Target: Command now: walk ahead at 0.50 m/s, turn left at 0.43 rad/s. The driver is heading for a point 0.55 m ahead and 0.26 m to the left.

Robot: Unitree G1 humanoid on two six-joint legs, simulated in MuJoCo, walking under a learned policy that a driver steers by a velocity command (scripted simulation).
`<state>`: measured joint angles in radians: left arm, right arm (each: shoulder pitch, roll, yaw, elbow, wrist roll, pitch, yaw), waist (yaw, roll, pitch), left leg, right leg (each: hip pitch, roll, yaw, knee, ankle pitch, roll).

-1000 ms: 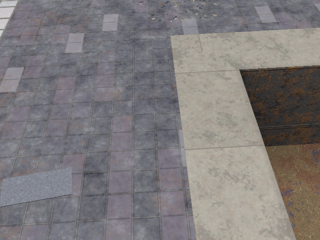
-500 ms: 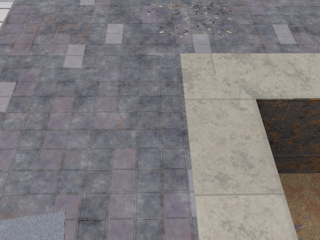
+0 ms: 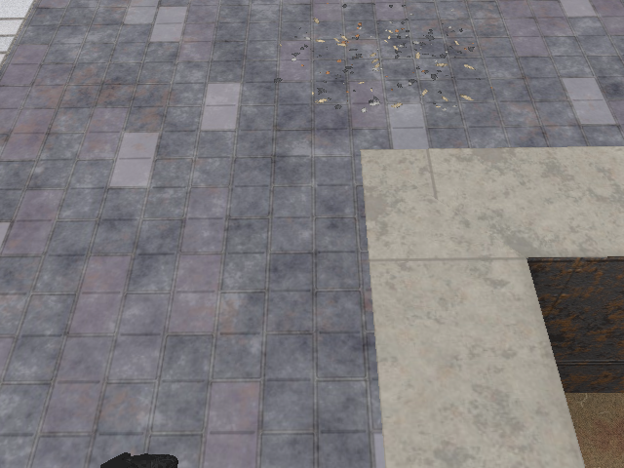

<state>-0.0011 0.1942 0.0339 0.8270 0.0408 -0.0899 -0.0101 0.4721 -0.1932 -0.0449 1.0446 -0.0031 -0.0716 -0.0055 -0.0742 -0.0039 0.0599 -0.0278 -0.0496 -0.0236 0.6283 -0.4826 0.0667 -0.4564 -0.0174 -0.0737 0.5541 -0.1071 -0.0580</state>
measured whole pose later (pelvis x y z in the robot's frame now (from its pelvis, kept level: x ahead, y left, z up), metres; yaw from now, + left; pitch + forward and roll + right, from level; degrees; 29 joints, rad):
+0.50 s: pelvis +0.24 +0.03 +0.00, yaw +16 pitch +1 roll -1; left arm 0.44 0.21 0.05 0.96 0.03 -0.07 0.02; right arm 0.01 -0.21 -0.04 0.78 -0.04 0.00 0.07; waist 0.07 0.01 0.06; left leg -0.53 0.04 0.13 0.64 -0.18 0.12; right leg 0.11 -0.05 -0.35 0.31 -0.41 0.04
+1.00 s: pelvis +0.46 +0.14 +0.01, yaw +30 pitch +1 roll +1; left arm 0.08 0.23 0.02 0.73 0.03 -0.02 -0.01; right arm 0.39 -0.24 -0.05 0.83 -0.01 -0.04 -0.01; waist -0.07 -0.04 0.05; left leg -0.03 -0.15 -0.09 0.35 -0.32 0.11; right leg -0.57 -0.03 -0.03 0.66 -0.09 -0.01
